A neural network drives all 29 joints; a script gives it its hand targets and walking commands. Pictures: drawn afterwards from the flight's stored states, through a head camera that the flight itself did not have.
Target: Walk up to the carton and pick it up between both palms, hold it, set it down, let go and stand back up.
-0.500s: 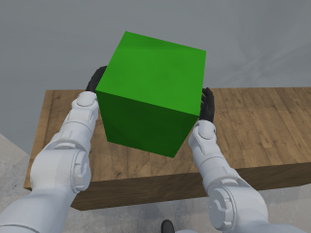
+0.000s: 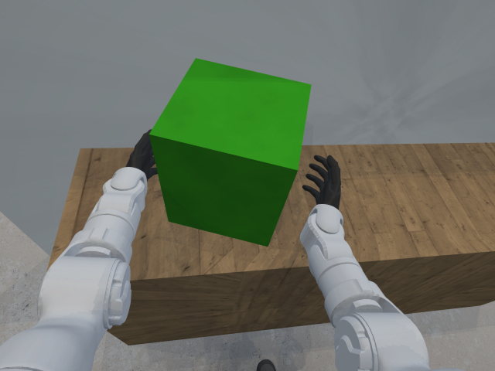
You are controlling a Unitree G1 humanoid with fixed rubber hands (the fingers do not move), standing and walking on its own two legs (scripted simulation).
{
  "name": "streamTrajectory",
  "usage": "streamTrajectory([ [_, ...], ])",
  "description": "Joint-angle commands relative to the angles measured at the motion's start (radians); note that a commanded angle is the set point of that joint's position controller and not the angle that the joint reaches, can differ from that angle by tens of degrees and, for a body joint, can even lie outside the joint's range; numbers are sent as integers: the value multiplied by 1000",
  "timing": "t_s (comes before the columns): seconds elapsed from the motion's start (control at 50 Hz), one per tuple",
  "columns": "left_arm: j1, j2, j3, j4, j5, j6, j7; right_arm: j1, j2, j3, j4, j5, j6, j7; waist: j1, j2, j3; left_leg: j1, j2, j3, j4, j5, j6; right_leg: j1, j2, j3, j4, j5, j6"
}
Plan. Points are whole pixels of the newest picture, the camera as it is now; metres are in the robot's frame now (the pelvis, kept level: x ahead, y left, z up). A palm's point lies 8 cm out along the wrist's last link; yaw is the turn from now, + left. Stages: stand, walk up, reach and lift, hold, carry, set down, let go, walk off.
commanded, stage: set down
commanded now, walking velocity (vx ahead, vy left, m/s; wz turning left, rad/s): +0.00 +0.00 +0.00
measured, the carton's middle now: (234, 158) +0.47 -0.02 +0.03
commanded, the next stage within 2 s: none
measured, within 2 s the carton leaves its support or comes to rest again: neither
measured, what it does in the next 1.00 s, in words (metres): stands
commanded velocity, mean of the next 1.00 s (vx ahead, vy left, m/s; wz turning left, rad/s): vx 0.00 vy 0.00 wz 0.00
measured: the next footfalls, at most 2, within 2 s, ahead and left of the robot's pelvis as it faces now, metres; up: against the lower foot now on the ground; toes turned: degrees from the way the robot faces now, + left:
none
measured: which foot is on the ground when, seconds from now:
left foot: down 0.00-1.00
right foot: down 0.00-1.00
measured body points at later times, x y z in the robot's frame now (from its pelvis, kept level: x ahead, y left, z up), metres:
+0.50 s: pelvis +0.00 +0.00 +0.00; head +0.03 +0.04 +0.45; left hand +0.42 +0.18 +0.04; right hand +0.32 -0.16 +0.04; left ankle -0.01 +0.08 -0.74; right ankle +0.05 -0.15 -0.74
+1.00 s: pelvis +0.00 +0.00 +0.00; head +0.01 +0.04 +0.45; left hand +0.35 +0.22 +0.02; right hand +0.25 -0.17 +0.04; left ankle -0.01 +0.08 -0.74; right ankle +0.05 -0.15 -0.74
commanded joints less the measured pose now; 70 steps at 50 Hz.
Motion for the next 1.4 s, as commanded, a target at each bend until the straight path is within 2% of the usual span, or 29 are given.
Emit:
streamTrajectory([
  [0.0,-340,237,25,-201,-56,-33,-13,-253,-90,164,-220,39,9,-21,61,155,-492,28,13,57,-30,206,-77,428,29,-11,120,232,-42],
  [0.14,-290,261,16,-245,-74,-12,-31,-204,-75,211,-314,60,27,-43,86,129,-440,13,13,63,-51,114,-57,431,26,-14,105,120,-43],
  [0.18,-328,265,-8,-260,-83,-20,-31,-204,-89,198,-315,52,38,-44,64,161,-422,25,19,60,-57,80,-63,400,26,-22,100,81,-50],
  [0.22,-290,259,-3,-278,-84,-14,-33,-173,-90,209,-319,59,47,-44,73,178,-385,53,25,55,-60,71,-65,375,32,-18,100,58,-51],
  [0.32,-195,276,27,-305,-78,4,-49,-66,-71,259,-383,78,54,-51,94,160,-370,89,20,52,-54,122,-56,405,31,-17,100,97,-48],
  [0.36,-114,267,51,-409,-62,14,-56,13,-69,303,-441,103,38,-59,118,176,-403,156,23,51,-45,224,-71,447,37,-28,103,172,-47],
  [0.48,-17,258,82,-519,-30,78,-80,95,-86,320,-496,108,20,-74,125,211,-289,265,29,44,-12,349,-109,394,60,-44,94,173,-51],
  [0.5,19,268,95,-536,-19,88,-87,117,-80,341,-527,122,11,-72,147,223,-262,261,25,51,-9,352,-111,389,55,-36,91,169,-48],
  [0.54,44,240,72,-543,-26,109,-93,152,-72,330,-554,114,17,-73,127,209,-201,278,36,46,-14,341,-112,360,60,-46,77,127,-54],
  [0.58,91,242,94,-608,-6,128,-99,205,-71,356,-578,118,21,-69,158,228,-161,303,40,48,-18,361,-120,347,61,-44,73,96,-57],
  [0.68,222,251,113,-761,4,175,-110,356,-79,382,-682,131,29,-70,169,229,-136,361,46,46,-9,449,-130,344,67,-46,60,114,-59],
  [0.74,273,254,111,-790,-2,185,-119,399,-70,408,-757,133,55,-65,189,216,-121,324,44,54,-28,354,-116,357,55,-41,52,52,-64],
  [0.76,178,271,91,-770,-16,188,-117,309,-83,379,-735,115,68,-66,167,233,-110,287,49,48,-26,312,-116,324,56,-44,60,-3,-68],
  [0.78,342,266,111,-847,-6,187,-118,466,-59,424,-799,138,60,-67,199,217,-112,319,44,54,-42,317,-103,369,47,-39,49,51,-66],
  [0.8,220,291,88,-833,-31,183,-120,355,-76,392,-789,110,76,-70,173,227,-120,279,47,54,-33,285,-108,340,49,-36,58,2,-66],
  [0.82,341,279,88,-884,-38,180,-121,456,-62,423,-855,131,74,-71,189,203,-133,302,46,57,-43,293,-98,373,46,-41,49,48,-68],
  [0.86,262,302,74,-871,-57,178,-125,410,-67,407,-849,108,98,-76,175,219,-116,265,48,55,-41,225,-94,338,45,-35,65,-22,-69],
  [0.88,396,293,89,-954,-51,182,-124,535,-51,422,-910,119,99,-79,192,211,-108,296,47,59,-53,247,-89,373,41,-33,54,25,-68],
  [0.92,412,313,84,-962,-71,190,-131,545,-63,435,-935,131,132,-84,195,206,-79,268,45,61,-60,177,-82,383,33,-31,53,-11,-67],
  [0.94,301,336,84,-892,-97,198,-135,427,-74,429,-938,112,162,-85,190,196,-80,211,40,66,-66,101,-64,353,27,-22,56,-68,-71],
  [0.98,390,337,81,-954,-95,197,-134,514,-53,455,-1000,110,195,-89,205,194,-47,187,50,61,-92,55,-50,391,20,-25,61,-63,-70],
  [1.0,521,339,104,-1030,-83,199,-134,657,-46,473,-1030,132,194,-92,221,191,-51,234,44,66,-93,112,-52,424,17,-20,53,-8,-68],
  [1.1,554,355,108,-1014,-96,241,-152,697,-41,474,-1080,125,262,-107,215,175,39,178,58,60,-101,30,-44,414,13,-26,56,-72,-71],
  [1.14,627,351,118,-1146,-117,243,-145,753,-47,490,-1183,131,265,-108,228,186,21,188,64,58,-102,76,-52,440,16,-23,61,-36,-74],
  [1.2,679,361,122,-1142,-132,232,-146,816,-46,472,-1202,121,278,-95,234,197,37,193,61,57,-86,113,-52,400,10,-21,60,-47,-78],
  [1.22,732,363,126,-1192,-125,233,-145,861,-39,488,-1232,129,282,-87,252,231,59,195,64,58,-95,129,-57,398,8,-19,56,-47,-82],
  [1.26,812,387,138,-1237,-138,224,-151,948,-40,500,-1292,120,286,-90,254,203,47,226,62,63,-75,193,-59,414,0,-11,50,-7,-82],
  [1.28,719,401,122,-1211,-148,216,-155,867,-49,492,-1272,119,298,-86,245,218,58,171,60,64,-68,152,-60,387,-1,-8,61,-56,-81],
  [1.38,911,420,122,-1353,-170,179,-144,1048,-50,514,-1384,130,296,-71,263,239,52,175,76,49,-51,257,-73,409,3,-5,71,-6,-92],
])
